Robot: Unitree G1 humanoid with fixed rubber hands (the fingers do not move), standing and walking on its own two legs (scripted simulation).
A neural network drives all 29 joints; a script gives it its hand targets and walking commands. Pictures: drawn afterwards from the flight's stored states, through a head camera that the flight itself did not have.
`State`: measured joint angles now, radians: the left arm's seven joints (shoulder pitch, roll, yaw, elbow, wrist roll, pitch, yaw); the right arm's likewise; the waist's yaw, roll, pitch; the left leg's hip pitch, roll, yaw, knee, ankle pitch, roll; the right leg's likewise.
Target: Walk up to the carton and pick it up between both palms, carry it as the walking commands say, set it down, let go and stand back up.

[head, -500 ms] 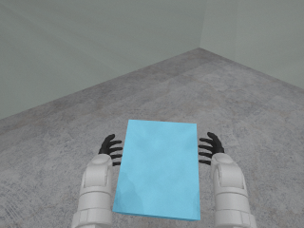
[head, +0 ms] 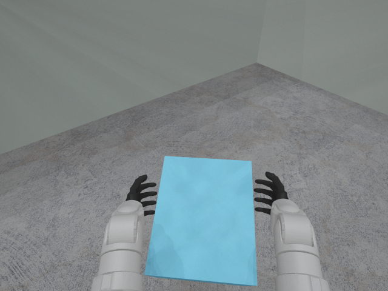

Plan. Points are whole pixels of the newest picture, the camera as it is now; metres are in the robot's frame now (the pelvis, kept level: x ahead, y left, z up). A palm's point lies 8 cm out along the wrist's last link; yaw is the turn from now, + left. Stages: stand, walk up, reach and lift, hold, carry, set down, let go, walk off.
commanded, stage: reach and lift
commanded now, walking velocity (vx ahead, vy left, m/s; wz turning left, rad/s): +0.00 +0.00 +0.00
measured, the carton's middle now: (204, 219) +0.32 +0.00 -0.05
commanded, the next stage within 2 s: hold in 0.52 s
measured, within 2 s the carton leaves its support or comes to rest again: neither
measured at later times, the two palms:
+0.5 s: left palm (132, 213) +0.28 +0.15 +0.04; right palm (279, 208) +0.29 -0.15 +0.06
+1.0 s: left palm (133, 214) +0.28 +0.15 +0.04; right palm (280, 210) +0.28 -0.16 +0.05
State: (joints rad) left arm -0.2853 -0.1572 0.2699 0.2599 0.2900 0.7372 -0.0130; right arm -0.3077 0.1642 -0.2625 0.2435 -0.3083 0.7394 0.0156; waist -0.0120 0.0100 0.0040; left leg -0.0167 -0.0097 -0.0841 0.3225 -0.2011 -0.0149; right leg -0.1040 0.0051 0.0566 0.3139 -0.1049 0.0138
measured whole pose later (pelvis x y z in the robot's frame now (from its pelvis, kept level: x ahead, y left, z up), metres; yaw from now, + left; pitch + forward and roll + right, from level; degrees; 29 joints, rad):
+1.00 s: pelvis -0.01 +0.00 +0.00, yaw +0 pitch -7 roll +0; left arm -0.30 -0.16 0.29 0.29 0.30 0.74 -0.02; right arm -0.33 0.17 -0.28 0.28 -0.33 0.73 0.02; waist 0.00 0.01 0.01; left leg -0.03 -0.01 -0.08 0.35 -0.20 -0.02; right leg -0.12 0.01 0.07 0.34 -0.10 0.01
